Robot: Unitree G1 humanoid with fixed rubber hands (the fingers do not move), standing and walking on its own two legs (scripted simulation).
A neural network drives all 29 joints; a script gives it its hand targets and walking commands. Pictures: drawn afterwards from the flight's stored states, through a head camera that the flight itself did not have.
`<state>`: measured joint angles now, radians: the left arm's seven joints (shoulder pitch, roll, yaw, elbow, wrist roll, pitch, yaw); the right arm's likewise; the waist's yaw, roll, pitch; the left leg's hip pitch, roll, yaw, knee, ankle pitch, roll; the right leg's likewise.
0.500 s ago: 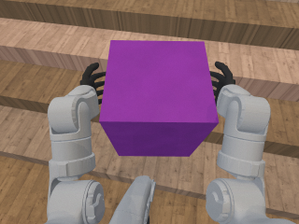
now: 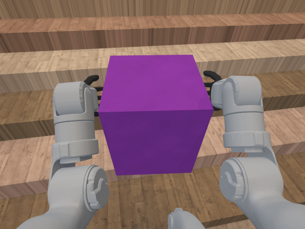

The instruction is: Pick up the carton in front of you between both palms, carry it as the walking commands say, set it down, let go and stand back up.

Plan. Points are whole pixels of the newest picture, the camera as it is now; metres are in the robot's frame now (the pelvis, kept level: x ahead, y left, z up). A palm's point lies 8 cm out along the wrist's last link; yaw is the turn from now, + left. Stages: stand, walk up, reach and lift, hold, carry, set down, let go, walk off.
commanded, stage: carry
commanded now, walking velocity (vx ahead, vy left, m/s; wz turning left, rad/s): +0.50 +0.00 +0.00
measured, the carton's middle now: (153, 117) +0.40 -0.02 +0.13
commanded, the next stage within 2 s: none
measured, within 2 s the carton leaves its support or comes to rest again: neither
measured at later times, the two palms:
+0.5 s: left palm (69, 5) +0.67 +0.20 +0.32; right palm (172, 8) +0.68 -0.10 +0.31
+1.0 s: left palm out of the picture +0.95 +0.17 +0.46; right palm out of the picture +0.99 -0.13 +0.47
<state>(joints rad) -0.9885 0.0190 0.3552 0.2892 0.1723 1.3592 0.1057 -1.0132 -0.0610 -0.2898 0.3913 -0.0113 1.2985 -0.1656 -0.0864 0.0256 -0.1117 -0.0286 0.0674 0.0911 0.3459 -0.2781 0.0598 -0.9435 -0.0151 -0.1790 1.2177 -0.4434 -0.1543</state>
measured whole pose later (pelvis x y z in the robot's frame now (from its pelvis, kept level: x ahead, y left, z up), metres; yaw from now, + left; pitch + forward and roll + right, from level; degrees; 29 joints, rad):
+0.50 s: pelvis +0.29 +0.04 +0.14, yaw +3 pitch +5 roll +3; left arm -0.92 0.03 0.30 0.18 0.04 1.34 0.16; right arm -0.93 -0.01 -0.29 0.17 -0.11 1.34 -0.11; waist -0.02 -0.02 -0.05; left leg -0.87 0.03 0.17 1.12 -0.41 0.14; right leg -0.14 -0.14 -0.08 0.54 -0.17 -0.04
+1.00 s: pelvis +0.59 -0.02 +0.27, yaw +1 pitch +4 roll -3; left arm -0.98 0.04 0.23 0.29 0.06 1.38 0.13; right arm -0.98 -0.08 -0.33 0.28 -0.07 1.39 -0.12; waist 0.11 0.02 -0.09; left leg -0.20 0.21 0.04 0.81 -0.19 0.00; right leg -0.81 -0.02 -0.16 1.09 -0.31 -0.07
